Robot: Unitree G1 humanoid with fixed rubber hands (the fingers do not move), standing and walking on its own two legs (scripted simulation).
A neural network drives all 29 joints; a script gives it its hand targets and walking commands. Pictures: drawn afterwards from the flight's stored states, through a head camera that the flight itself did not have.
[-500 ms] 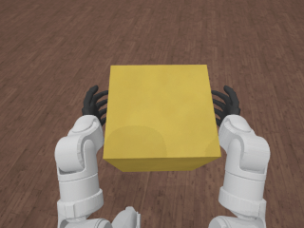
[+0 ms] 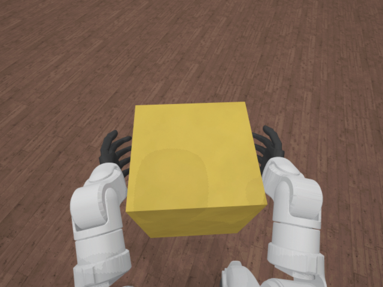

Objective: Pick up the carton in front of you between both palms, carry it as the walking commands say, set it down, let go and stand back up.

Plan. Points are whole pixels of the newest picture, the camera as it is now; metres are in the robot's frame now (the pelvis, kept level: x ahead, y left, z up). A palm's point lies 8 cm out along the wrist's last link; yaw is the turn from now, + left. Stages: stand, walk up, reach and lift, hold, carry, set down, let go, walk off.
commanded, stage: carry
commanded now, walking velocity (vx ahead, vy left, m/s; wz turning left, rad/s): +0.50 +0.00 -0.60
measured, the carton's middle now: (192, 177) +0.35 +0.00 +0.02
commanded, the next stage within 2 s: none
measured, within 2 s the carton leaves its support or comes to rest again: neither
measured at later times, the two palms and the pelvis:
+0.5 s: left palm (150, 78) +0.57 +0.09 +0.11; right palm (273, 91) +0.53 -0.20 +0.11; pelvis +0.33 -0.02 +0.01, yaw -8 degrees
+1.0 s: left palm (199, 27) +0.88 -0.04 +0.09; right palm (289, 49) +0.74 -0.31 +0.09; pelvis +0.61 -0.08 -0.01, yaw -27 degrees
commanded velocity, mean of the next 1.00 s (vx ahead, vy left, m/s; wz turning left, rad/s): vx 0.50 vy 0.00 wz -0.60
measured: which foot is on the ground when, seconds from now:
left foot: down 0.00-0.16, up 0.18-0.54, down 0.56-1.00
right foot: up 0.00-0.12, down 0.14-0.56, up 0.58-1.00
